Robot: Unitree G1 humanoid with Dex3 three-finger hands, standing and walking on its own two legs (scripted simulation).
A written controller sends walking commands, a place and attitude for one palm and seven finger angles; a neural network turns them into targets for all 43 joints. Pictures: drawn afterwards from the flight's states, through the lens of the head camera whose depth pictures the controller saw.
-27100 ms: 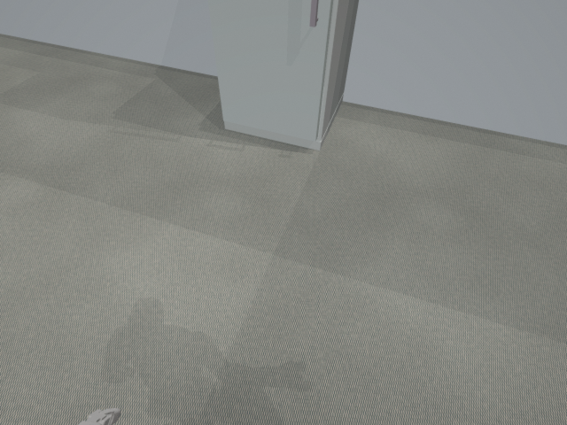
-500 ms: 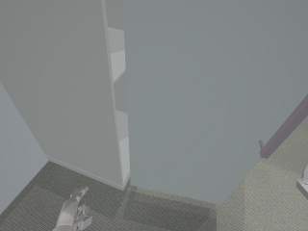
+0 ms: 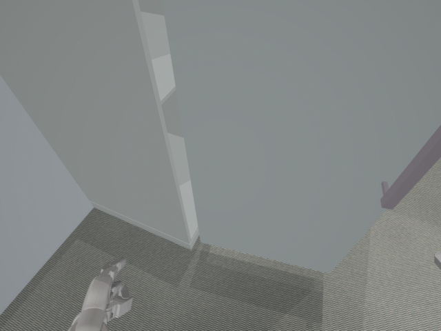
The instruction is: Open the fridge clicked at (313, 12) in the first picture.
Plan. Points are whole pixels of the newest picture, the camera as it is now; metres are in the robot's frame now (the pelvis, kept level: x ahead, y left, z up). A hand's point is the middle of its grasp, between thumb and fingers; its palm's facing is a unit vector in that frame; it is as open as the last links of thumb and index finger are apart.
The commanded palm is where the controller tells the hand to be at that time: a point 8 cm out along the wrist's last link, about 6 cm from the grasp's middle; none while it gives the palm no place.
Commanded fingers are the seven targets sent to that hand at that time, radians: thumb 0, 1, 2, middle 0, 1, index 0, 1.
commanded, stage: step back with the hand held close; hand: right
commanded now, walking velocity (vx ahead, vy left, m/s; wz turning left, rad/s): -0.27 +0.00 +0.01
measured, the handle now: (436, 132) +0.44 -0.37 +0.14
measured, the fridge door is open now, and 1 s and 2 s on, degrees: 81 81 81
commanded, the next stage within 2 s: stop stepping back and stand still in 0.88 s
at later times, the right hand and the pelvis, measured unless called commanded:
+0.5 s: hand out of the picture +0.07 -0.31 +0.16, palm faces +0.49 +0.78 -0.39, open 7.4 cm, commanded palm +0.00 -0.34 +0.18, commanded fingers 0.00 -0.90 -0.90 0.20 0.30 0.20 0.30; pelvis -0.12 -0.03 -0.01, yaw -4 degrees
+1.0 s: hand out of the picture -0.07 -0.33 +0.18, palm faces +0.43 +0.84 -0.34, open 7.4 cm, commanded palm -0.14 -0.37 +0.18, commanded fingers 0.00 -0.90 -0.90 0.20 0.30 0.20 0.30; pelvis -0.28 -0.07 -0.01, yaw +0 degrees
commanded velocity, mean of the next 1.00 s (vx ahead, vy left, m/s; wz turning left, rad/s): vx -0.30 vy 0.00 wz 0.07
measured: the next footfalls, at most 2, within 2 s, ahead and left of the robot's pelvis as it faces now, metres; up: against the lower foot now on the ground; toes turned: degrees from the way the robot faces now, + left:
left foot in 0.60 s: -0.10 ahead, +0.10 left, +0.00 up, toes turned -8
right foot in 0.80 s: -0.09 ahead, -0.14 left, +0.00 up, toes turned -4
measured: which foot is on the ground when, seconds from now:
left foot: down 0.00-0.46, up 0.48-0.58, down 0.60-0.80, up 0.82-1.00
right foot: down 0.00-0.62, up 0.64-0.78, down 0.80-1.00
